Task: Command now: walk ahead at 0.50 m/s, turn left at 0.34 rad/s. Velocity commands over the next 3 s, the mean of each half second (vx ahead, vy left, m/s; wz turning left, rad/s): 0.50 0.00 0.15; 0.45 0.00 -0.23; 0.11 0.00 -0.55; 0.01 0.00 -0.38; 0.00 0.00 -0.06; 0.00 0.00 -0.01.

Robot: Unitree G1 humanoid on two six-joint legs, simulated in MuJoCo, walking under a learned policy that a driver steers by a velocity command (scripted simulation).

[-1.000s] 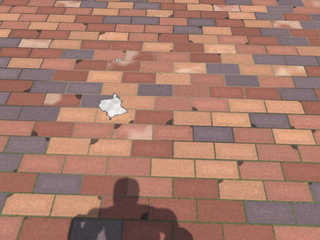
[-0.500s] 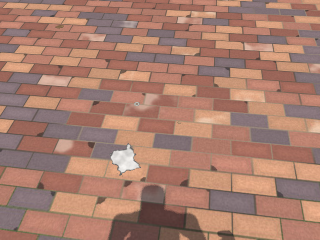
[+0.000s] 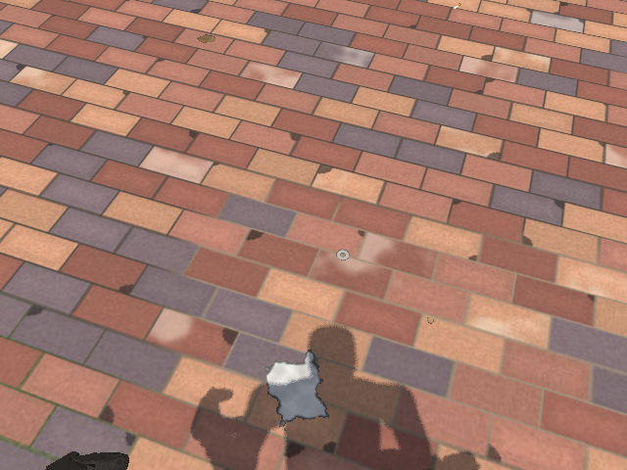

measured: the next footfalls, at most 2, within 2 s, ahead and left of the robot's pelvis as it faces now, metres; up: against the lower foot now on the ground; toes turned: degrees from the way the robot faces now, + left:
right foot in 0.22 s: +0.32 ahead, -0.16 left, +0.00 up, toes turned +3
left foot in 0.74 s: +0.59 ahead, +0.10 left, +0.00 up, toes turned +2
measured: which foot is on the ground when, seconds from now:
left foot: down 0.00-0.22, up 0.24-0.72, down 0.74-1.00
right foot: up 0.00-0.20, down 0.22-0.76, up 0.78-1.00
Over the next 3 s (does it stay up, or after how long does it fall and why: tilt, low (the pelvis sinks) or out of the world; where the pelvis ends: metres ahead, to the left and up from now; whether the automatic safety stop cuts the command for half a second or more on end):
stays up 0.67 -0.03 -0.01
